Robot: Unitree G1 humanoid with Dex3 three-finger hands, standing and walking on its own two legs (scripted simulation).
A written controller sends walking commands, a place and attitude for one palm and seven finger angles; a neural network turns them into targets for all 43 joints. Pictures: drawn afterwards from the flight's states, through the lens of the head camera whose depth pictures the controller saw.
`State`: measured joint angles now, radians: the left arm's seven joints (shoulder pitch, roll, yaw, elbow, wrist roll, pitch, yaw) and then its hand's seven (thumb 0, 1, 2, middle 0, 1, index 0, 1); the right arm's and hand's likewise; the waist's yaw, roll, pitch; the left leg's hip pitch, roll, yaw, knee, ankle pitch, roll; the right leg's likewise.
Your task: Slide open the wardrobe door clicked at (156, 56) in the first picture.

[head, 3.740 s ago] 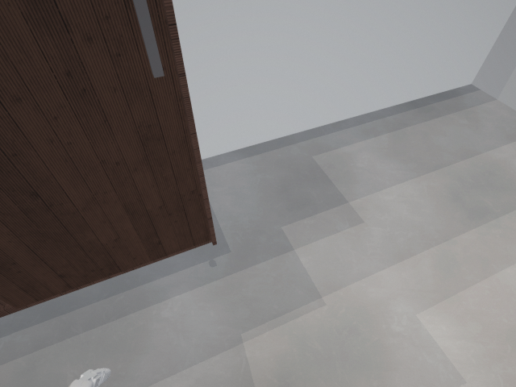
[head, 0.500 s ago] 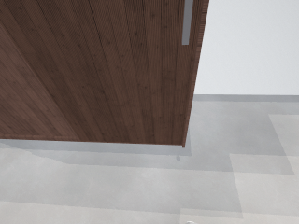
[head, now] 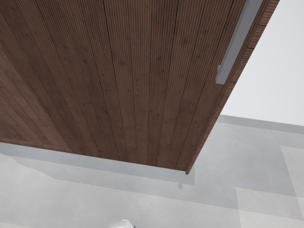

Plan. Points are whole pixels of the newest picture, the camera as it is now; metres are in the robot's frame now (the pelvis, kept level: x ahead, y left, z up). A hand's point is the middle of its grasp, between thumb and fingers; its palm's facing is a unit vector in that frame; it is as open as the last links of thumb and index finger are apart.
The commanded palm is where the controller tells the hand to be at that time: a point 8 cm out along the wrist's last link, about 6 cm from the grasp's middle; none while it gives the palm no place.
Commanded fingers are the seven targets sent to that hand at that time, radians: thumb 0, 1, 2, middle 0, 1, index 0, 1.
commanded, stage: come to a stop and stand still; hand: right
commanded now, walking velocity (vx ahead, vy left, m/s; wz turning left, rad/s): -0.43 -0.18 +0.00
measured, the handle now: (238, 30) +0.53 -0.13 +0.26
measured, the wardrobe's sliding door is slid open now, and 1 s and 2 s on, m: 0.00 0.00 0.00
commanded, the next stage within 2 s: none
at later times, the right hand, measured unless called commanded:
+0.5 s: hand out of the picture +0.06 -0.24 -0.18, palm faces +0.12 +0.98 -0.19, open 7.4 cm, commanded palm none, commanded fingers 0.00 -0.90 -0.90 0.20 0.30 0.20 0.30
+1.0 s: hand out of the picture -0.04 -0.20 -0.16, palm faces +0.04 +0.98 -0.18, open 7.4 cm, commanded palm none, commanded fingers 0.00 -0.90 -0.90 0.20 0.30 0.20 0.30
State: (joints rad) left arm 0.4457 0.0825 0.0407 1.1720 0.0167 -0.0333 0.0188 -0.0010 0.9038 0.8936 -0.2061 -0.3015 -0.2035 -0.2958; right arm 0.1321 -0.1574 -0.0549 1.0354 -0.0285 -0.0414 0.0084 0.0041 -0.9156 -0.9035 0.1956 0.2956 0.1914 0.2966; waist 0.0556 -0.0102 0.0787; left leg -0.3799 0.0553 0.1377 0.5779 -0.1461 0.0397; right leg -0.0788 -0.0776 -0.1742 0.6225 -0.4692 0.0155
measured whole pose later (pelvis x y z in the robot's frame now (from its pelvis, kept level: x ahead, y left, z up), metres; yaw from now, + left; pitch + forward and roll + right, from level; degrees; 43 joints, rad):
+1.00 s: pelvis -0.02 -0.04 +0.02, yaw -1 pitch -2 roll +0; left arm 0.30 0.16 0.03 1.14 0.01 0.02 0.02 0.00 0.92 0.89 -0.20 -0.30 -0.20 -0.30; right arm 0.33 -0.12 0.00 1.14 -0.01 0.01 -0.04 0.00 -0.91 -0.90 0.20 0.30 0.19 0.30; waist 0.02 -0.01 0.01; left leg -0.09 0.03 0.03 0.43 -0.30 -0.02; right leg -0.24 0.02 -0.12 0.37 -0.10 -0.05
